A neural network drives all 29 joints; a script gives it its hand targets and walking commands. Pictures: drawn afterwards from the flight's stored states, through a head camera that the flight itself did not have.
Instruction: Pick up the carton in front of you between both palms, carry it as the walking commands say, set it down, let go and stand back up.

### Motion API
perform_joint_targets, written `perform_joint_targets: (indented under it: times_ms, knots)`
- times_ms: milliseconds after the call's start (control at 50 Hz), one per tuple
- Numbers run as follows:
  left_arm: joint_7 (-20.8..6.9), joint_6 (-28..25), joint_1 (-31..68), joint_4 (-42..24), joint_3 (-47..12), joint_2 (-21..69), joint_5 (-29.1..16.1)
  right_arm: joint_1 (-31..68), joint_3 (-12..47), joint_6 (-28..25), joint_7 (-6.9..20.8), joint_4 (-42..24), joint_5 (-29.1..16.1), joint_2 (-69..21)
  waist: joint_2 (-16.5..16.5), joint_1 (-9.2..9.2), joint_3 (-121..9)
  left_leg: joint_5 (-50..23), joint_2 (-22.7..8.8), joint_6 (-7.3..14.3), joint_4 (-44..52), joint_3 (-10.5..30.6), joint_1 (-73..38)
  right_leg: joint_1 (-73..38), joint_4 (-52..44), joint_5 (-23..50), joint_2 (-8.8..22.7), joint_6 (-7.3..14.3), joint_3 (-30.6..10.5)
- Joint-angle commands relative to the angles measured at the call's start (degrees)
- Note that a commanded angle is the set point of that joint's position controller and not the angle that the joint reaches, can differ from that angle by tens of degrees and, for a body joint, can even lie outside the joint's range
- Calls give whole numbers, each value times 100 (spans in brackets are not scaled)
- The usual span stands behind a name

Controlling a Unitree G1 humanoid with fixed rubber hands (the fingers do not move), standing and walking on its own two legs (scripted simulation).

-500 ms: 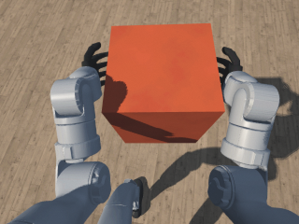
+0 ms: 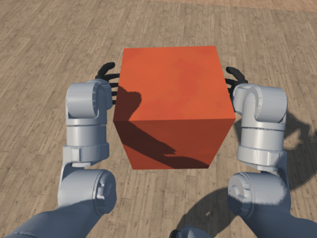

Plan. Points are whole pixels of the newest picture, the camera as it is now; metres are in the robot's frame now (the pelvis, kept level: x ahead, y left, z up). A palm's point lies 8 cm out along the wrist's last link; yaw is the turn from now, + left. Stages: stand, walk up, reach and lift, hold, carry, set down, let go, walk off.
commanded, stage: carry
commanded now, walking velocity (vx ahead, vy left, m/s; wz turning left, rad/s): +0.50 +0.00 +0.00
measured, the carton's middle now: (169, 114) +0.39 +0.00 +0.09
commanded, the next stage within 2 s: none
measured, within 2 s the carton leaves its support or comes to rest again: neither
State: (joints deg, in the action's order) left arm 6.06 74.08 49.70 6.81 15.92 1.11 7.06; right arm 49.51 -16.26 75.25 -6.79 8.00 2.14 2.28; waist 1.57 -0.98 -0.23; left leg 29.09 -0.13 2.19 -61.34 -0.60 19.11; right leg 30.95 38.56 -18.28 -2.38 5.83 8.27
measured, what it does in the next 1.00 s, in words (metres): climbs: left foot, then right foot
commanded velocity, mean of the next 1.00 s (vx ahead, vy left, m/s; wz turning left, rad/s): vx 0.50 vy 0.00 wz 0.00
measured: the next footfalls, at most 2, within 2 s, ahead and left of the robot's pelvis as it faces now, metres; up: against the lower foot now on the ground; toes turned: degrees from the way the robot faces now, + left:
left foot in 0.34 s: +0.38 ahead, +0.11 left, +0.02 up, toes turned +4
right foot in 0.76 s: +0.62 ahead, -0.08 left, +0.05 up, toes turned -5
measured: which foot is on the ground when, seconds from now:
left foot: up 0.00-0.32, down 0.34-0.76, up 0.78-1.00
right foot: down 0.00-0.38, up 0.40-0.74, down 0.76-1.00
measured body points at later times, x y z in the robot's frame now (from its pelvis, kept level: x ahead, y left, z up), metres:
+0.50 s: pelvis +0.29 +0.04 +0.04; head +0.34 +0.04 +0.49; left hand +0.70 +0.16 +0.18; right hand +0.67 -0.14 +0.17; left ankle +0.33 +0.11 -0.69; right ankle +0.20 -0.08 -0.58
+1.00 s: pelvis +0.57 -0.01 +0.07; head +0.62 -0.01 +0.52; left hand +0.95 +0.18 +0.22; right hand +0.98 -0.12 +0.21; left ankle +0.59 +0.11 -0.57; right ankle +0.57 -0.08 -0.66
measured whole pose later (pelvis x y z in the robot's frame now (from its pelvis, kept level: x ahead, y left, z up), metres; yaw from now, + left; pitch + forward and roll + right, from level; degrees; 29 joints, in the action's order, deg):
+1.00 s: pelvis +0.57 -0.01 +0.07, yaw +1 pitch +5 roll +1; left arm 8.7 74.9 48.4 5.4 14.9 -0.6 1.7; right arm 49.8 -17.2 77.9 -7.6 5.0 4.7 0.6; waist -0.1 -5.6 1.2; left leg 24.4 -0.1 2.2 -67.2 -1.2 40.1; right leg 20.5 29.9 -20.5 -0.9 4.7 6.0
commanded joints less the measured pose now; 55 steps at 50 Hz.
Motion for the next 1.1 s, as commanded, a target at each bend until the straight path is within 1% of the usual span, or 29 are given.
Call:
perform_joint_targets:
  times_ms: [0,20,60,160,260,300,320,340,360,380,400,420,440,480,580,620,680,700,720,740,760,780,800,840,860,900,980,1020,1080]
  knots:
    - [-1258,22,4370,-438,-3659,6194,-2909,4606,3405,-55,1289,-595,-2240,-6243,-496,-385,-2990,-308,41,118,-2088,332,2831,-4462,-1262,2151,1926,1085,-3412]
    - [-1286,13,4670,-672,-3765,6355,-3119,4552,3339,-76,1198,-700,-2148,-6233,-310,-332,-2906,-537,-65,121,-1785,321,2798,-4228,-1278,2359,1807,877,-3010]
    - [-1297,6,4986,-1032,-3881,6546,-3439,4437,3223,-99,1020,-882,-1954,-6067,-442,-254,-3047,-717,-102,106,-1299,215,2582,-4122,-1392,2119,1666,675,-2641]
    - [-1239,98,4877,-1344,-3791,6170,-3552,4149,3123,-79,738,-1126,-1554,-5553,-670,-373,-2994,-608,-148,10,39,-97,2859,-4210,-1528,2354,1712,859,-2121]
    - [-1276,203,4344,-665,-3672,5915,-3238,3924,3279,45,788,-757,-1492,-5426,-1010,-392,-2668,-1355,176,51,1961,-717,1778,-3786,-1282,3417,1386,509,-1164]
    - [-1305,214,4206,-332,-3595,5926,-3123,3941,3312,66,875,-522,-1566,-5512,-1013,-91,-2795,-1499,553,202,2799,-1163,401,-3346,-489,4750,1217,214,-587]
    - [-1318,215,4174,-196,-3558,5962,-3078,3870,3290,63,924,-361,-1612,-5567,-889,222,-3168,-1871,540,318,3119,-1189,-968,-2815,298,4687,1093,-46,-293]
    - [-1334,208,4214,-112,-3522,5941,-3009,3830,3265,51,981,-276,-1697,-5655,-478,557,-3545,-1350,-279,522,3130,-31,-2437,-1713,1345,3008,1034,-278,-337]
    - [-1358,222,4204,-17,-3443,6048,-2983,3890,3246,-14,1015,-198,-1684,-5581,1308,609,-4046,-1873,-1848,1461,3588,3113,-3691,83,2920,541,112,-591,-366]
    - [-1344,196,4408,-40,-3440,6044,-2941,4013,3277,-24,1059,-247,-1851,-5838,1486,632,-3733,-3011,-1917,1730,3823,3850,-4009,1183,3975,-1229,-237,-532,-839]
    - [-1305,166,4377,-42,-3391,6103,-2870,4277,3390,-36,1105,-523,-2074,-6030,920,586,-3462,-3677,-1854,1674,3457,3225,-3885,1659,4531,-1199,13,-373,-1074]
    - [-1251,135,4380,-130,-3307,6079,-2792,4632,3527,-63,1151,-786,-2324,-6271,233,597,-3260,-4065,-1716,1472,3301,2661,-3559,1766,4475,-994,169,-348,-1032]
    - [-1179,118,4275,-208,-3261,6057,-2689,4948,3670,-83,1186,-1073,-2574,-6488,21,541,-3141,-3978,-1598,1249,3358,2285,-3297,1760,4156,-766,294,-332,-1037]
    - [-1025,95,4155,-419,-3170,5951,-2504,5359,3833,-108,1227,-1520,-2888,-6680,205,453,-3183,-3455,-1422,1021,3540,1884,-3051,1546,3615,-531,371,-355,-965]
    - [-755,89,3926,-734,-3190,5554,-2160,5251,3828,-53,1248,-1862,-3018,-6431,458,533,-3073,-3451,-1412,1202,3793,1370,-2996,1704,2295,-487,437,-461,-634]
    - [-725,129,3822,-696,-3251,5406,-2085,5031,3805,-12,1254,-1706,-2945,-6269,605,531,-2932,-3748,-1291,1077,3836,951,-2732,1264,1396,13,418,-456,-490]
    - [-792,195,3678,-434,-3352,5334,-2104,4668,3721,45,1283,-1239,-2736,-6082,761,465,-2769,-4527,-1112,817,3608,342,-2465,352,249,285,94,-357,31]
    - [-837,213,3681,-298,-3372,5355,-2159,4587,3686,60,1289,-1052,-2656,-6053,782,365,-2805,-5299,-1049,695,3278,127,-2323,-210,-131,297,-124,-273,265]
    - [-889,221,3663,-117,-3372,5424,-2214,4512,3645,74,1291,-860,-2595,-6046,652,143,-2993,-5949,-915,505,2564,-232,-2028,-1206,-705,668,-319,-151,487]
    - [-951,215,3601,44,-3331,5495,-2277,4446,3611,79,1296,-712,-2539,-6040,471,-158,-3374,-5556,-797,254,1777,-466,-1367,-2608,-859,806,-177,-38,371]
    - [-1014,196,3504,177,-3289,5552,-2324,4507,3577,84,1310,-593,-2486,-6049,-173,-430,-3833,-3626,-538,42,629,-430,-95,-4017,-1118,-188,970,260,-1457]
    - [-1057,129,3655,288,-3212,5532,-2338,4566,3452,96,1331,-477,-2415,-6183,-1992,-418,-3948,-421,438,-159,-758,-272,1796,-5106,-1493,1042,2187,1134,-4234]
    - [-1113,122,3738,227,-3302,5711,-2503,4673,3446,73,1318,-399,-2344,-6186,-1760,-400,-3684,147,326,-27,-1820,257,2613,-5238,-1425,1596,2183,1312,-4416]
    - [-1216,68,4364,-265,-3485,6191,-2931,4652,3317,19,1230,-480,-2233,-6253,-563,-467,-3245,-250,34,51,-1969,311,3018,-4704,-1061,2616,1918,1055,-3280]
    - [-1246,43,4679,-519,-3604,6360,-3123,4584,3252,-4,1165,-545,-2151,-6262,-459,-393,-3146,-458,-68,55,-1651,311,2976,-4435,-1134,2541,1814,875,-2971]
    - [-1272,15,5040,-876,-3710,6548,-3403,4542,3150,-39,1029,-682,-2007,-6145,-564,-293,-3194,-580,-107,45,-1157,211,2739,-4196,-1310,2080,1703,715,-2655]
    - [-1238,64,5097,-1234,-3716,6327,-3542,4373,3090,-48,823,-916,-1751,-5819,-697,-337,-3097,-450,-161,-30,-9,-43,2781,-4010,-1529,1880,1765,870,-2258]
    - [-1225,125,4871,-1093,-3679,6157,-3458,4243,3111,1,784,-857,-1673,-5673,-828,-378,-2982,-911,-176,-42,827,-157,2374,-3727,-1567,2029,1667,751,-1872]
    - [-1262,184,4524,-622,-3621,6020,-3258,4057,3177,69,837,-552,-1639,-5590,-1027,-362,-2773,-1275,104,-5,1968,-628,1557,-3418,-1385,2568,1439,498,-1268]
